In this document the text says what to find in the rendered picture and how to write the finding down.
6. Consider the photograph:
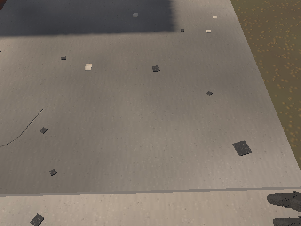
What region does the robot right hand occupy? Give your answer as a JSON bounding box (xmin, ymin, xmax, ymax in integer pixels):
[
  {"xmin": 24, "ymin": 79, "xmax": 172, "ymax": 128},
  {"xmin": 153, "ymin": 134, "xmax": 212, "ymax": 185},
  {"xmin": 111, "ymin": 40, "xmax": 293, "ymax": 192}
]
[{"xmin": 266, "ymin": 191, "xmax": 301, "ymax": 226}]

